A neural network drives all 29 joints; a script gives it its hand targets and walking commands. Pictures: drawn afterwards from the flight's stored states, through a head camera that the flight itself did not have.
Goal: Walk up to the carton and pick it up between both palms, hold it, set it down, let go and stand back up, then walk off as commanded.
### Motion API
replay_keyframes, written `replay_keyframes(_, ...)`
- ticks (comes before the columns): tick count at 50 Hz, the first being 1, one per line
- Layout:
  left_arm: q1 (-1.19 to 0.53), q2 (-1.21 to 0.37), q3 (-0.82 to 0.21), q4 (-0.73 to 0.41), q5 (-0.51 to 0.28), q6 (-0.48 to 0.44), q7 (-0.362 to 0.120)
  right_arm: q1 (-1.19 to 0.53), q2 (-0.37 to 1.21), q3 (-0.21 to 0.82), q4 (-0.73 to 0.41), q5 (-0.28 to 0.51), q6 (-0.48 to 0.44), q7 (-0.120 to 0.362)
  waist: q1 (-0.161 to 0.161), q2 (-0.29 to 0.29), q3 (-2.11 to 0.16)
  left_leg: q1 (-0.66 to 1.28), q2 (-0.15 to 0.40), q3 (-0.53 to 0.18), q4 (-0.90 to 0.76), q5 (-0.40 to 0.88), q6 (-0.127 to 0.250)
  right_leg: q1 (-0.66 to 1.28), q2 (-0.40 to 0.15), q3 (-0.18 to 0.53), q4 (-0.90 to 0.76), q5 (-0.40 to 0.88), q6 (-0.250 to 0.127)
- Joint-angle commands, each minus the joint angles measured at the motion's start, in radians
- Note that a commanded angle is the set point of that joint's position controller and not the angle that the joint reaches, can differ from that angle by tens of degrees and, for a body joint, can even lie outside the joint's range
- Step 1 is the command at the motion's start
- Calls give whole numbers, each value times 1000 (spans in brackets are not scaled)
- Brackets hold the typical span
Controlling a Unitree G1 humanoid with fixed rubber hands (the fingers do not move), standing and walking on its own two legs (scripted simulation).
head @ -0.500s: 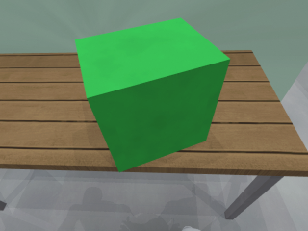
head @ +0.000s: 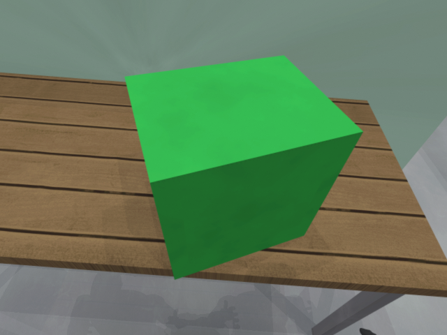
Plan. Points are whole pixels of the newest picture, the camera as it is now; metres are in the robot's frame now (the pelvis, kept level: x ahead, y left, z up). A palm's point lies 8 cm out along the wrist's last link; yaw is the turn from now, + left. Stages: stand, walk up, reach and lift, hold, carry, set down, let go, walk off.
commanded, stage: walk up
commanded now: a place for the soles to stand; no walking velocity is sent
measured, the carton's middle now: (228, 168) +0.40 +0.00 +0.10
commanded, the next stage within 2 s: none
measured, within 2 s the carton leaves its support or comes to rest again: neither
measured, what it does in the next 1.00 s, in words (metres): stands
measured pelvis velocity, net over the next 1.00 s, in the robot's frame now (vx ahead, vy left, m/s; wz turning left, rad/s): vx -0.03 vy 0.01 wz -0.04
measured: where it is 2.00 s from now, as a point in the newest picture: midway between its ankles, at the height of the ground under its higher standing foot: outside the picture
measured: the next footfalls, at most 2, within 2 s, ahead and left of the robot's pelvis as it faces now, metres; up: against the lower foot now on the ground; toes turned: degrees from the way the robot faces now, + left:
none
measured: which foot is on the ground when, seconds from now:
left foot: down 0.00-1.00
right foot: down 0.00-1.00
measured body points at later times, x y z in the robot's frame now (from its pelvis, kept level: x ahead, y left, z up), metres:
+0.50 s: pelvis +0.00 +0.00 +0.02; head +0.02 -0.02 +0.47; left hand +0.10 +0.29 -0.11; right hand +0.10 -0.30 -0.13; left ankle +0.00 +0.13 -0.73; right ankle +0.04 -0.11 -0.73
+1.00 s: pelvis -0.03 +0.01 +0.00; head +0.00 +0.00 +0.45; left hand +0.09 +0.32 -0.12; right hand +0.03 -0.30 -0.14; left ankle +0.00 +0.13 -0.73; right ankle +0.04 -0.11 -0.72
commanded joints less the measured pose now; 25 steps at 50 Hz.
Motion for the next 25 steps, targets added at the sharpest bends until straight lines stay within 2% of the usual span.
replay_keyframes(1, -54, 230, 45, -16, -4, -30, 17, -76, -230, -39, -29, 9, -24, -16, -9, 55, -165, 76, 106, -109, -207, 269, 51, 118, -128, 140, -149, 323, -23)
replay_keyframes(15, -97, 211, 35, 35, 3, -23, 20, -110, -213, -31, 41, 5, -11, -13, -12, -6, -150, 144, 96, -82, -306, 228, 34, 139, -134, 147, -252, 278, -7)
replay_keyframes(25, -103, 215, 46, 23, 8, -19, 20, -88, -210, -29, 57, 0, -7, -11, -16, -8, -142, 139, 90, -69, -321, 164, 30, 133, -135, 167, -294, 194, -9)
